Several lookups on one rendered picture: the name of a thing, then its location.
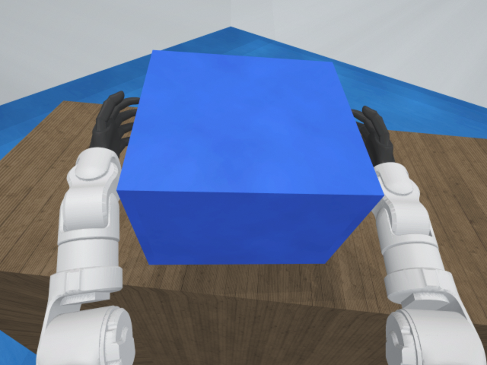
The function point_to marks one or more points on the carton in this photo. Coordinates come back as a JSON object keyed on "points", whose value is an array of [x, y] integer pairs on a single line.
{"points": [[244, 160]]}

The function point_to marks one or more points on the robot right forearm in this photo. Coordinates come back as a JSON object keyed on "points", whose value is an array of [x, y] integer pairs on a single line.
{"points": [[416, 278]]}

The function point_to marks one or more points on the robot left hand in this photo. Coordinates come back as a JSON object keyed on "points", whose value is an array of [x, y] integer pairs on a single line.
{"points": [[108, 130]]}

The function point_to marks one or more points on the robot left upper arm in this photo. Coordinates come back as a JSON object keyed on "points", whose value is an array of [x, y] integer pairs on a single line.
{"points": [[100, 336]]}

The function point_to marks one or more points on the robot right hand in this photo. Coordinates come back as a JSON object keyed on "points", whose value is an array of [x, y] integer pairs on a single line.
{"points": [[375, 135]]}

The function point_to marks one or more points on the pedestal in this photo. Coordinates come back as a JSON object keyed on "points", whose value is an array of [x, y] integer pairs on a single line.
{"points": [[250, 314]]}

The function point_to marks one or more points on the robot left forearm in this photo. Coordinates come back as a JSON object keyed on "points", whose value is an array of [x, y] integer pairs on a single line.
{"points": [[88, 249]]}

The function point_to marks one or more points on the robot right upper arm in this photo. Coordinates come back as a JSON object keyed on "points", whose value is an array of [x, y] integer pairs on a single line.
{"points": [[431, 337]]}

